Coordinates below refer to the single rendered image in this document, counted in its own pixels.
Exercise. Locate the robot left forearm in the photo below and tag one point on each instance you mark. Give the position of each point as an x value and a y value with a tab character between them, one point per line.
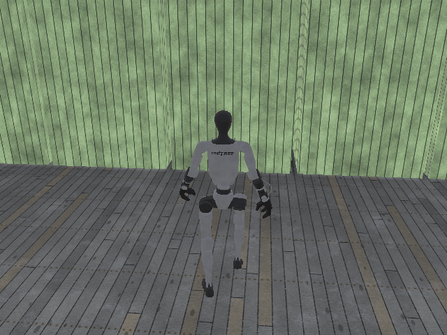
186	181

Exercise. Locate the robot left hand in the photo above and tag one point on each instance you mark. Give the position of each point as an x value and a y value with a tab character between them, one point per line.
189	191

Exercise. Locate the robot right forearm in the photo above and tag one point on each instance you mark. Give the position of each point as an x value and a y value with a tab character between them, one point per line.
260	188

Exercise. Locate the left robot upper arm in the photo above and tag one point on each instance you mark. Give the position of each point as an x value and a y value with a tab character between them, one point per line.
201	148

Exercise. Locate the robot torso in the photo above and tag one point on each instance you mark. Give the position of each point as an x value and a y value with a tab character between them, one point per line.
223	161

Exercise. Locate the right robot upper arm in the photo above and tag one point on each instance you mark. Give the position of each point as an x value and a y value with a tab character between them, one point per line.
245	148

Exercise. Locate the humanoid robot head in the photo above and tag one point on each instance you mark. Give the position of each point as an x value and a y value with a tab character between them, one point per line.
223	120

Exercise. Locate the robot right hand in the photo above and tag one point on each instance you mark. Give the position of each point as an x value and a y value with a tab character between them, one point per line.
268	207

